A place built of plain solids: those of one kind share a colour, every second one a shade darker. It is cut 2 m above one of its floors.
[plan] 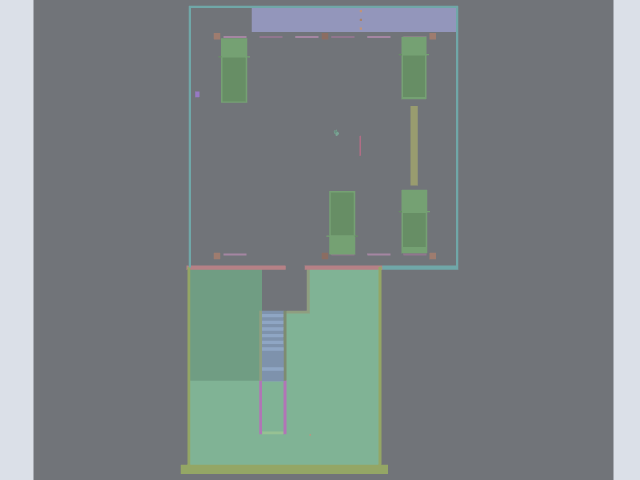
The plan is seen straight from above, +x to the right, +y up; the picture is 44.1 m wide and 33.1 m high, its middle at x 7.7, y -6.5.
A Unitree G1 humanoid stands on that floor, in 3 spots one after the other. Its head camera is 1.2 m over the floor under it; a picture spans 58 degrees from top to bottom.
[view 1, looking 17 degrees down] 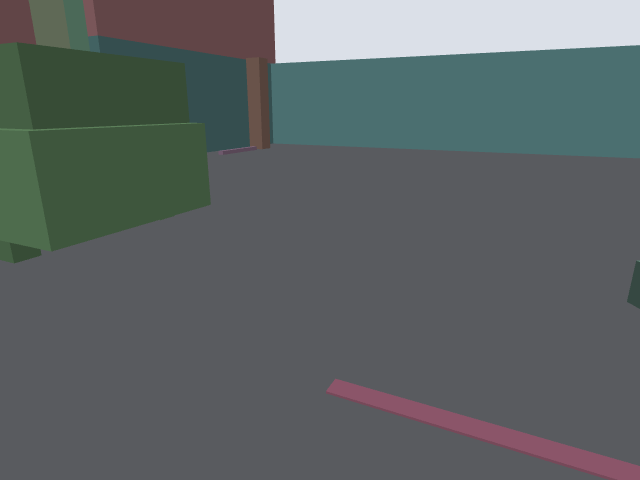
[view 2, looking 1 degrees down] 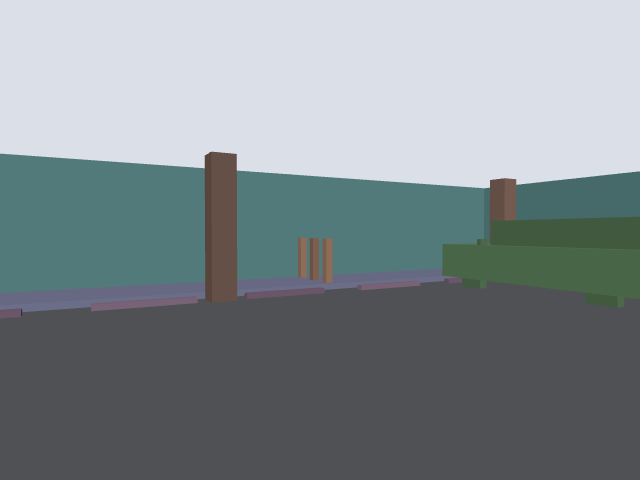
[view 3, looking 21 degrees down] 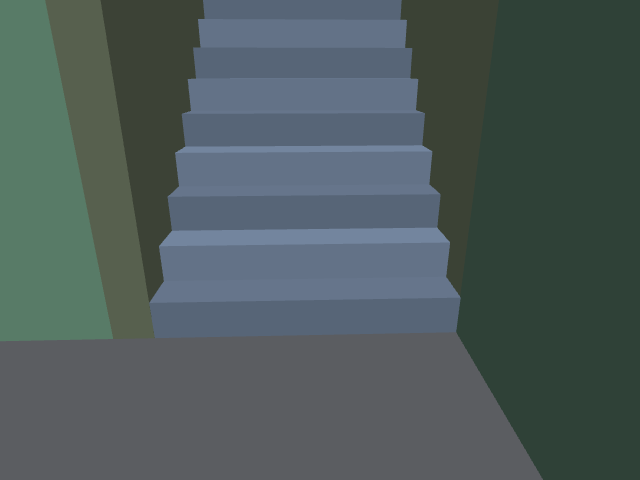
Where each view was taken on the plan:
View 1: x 11.99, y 0.00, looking -154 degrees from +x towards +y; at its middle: ground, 4.10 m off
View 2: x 5.86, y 0.00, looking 61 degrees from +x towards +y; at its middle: wall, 10.86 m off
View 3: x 4.45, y -9.55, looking -92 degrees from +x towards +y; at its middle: stair_step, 2.26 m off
